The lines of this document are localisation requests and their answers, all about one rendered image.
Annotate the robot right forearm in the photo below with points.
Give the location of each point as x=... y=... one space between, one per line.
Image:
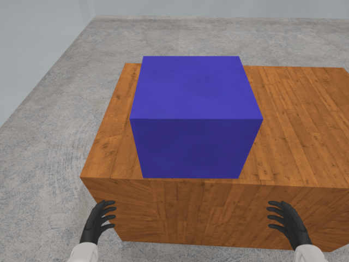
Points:
x=308 y=253

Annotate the pedestal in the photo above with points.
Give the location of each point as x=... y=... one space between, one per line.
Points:
x=300 y=156

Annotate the robot left forearm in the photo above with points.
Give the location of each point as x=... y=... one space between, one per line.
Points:
x=84 y=252

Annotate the right robot hand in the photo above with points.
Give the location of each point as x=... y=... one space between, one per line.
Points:
x=294 y=228

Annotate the left robot hand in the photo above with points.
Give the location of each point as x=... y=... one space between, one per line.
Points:
x=93 y=228

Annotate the carton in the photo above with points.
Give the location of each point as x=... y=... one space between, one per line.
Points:
x=193 y=117

